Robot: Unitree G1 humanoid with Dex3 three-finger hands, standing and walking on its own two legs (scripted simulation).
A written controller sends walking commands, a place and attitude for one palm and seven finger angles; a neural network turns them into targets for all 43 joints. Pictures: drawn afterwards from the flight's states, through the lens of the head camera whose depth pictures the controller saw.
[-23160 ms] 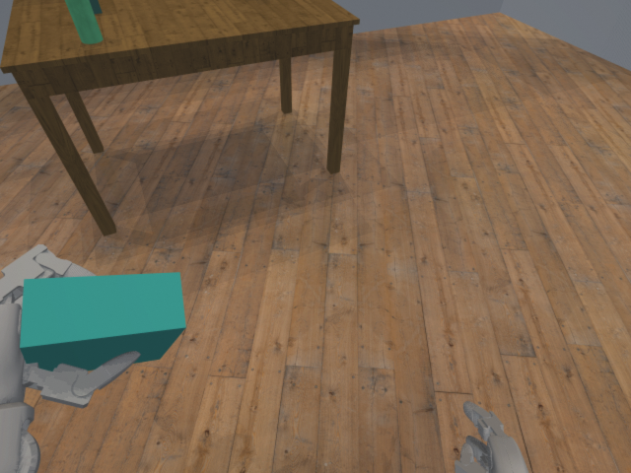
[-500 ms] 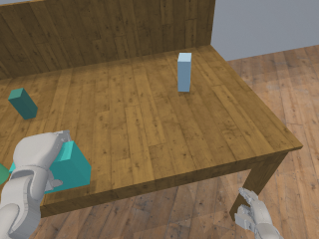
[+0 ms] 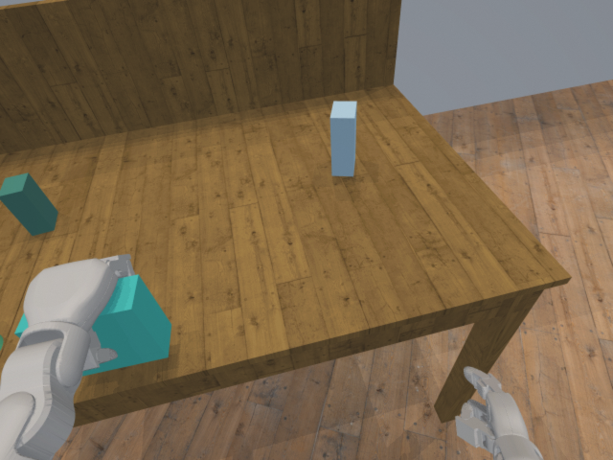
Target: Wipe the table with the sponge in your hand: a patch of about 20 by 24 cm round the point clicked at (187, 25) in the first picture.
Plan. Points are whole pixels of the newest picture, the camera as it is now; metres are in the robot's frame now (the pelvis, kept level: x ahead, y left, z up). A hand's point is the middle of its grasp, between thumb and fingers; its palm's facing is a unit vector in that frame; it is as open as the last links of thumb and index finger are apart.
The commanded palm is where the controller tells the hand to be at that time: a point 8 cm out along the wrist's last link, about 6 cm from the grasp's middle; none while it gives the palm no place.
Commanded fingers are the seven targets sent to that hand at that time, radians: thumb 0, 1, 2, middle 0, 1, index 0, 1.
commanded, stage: move the sponge above the wiping area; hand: left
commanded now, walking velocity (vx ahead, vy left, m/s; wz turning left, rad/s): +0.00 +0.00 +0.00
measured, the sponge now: (110, 336) +0.23 +0.31 +0.05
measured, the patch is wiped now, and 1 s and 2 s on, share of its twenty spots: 0.00 0.00 0.00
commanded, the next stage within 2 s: lower the sponge onto the table in 0.36 s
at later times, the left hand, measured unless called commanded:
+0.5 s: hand (86, 313) +0.23 +0.32 +0.10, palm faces +0.02 -0.04 -1.00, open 9.7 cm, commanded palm +0.20 +0.31 +0.16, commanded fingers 0.00 0.10 1.30 -1.20 -1.60 -1.20 -1.60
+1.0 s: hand (89, 324) +0.22 +0.31 +0.09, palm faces -0.01 -0.06 -1.00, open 9.7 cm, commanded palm +0.20 +0.30 +0.15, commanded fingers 0.00 0.10 1.30 -1.20 -1.60 -1.20 -1.60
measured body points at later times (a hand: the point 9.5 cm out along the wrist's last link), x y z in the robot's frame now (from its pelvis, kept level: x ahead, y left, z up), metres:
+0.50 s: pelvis +0.00 +0.00 +0.00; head +0.00 -0.03 +0.45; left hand +0.22 +0.32 +0.15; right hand +0.24 -0.20 -0.09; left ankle +0.03 +0.10 -0.74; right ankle -0.01 -0.09 -0.74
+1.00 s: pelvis +0.00 +0.01 +0.00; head -0.01 -0.03 +0.45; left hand +0.21 +0.31 +0.14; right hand +0.23 -0.20 -0.09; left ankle +0.03 +0.10 -0.74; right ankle -0.01 -0.09 -0.74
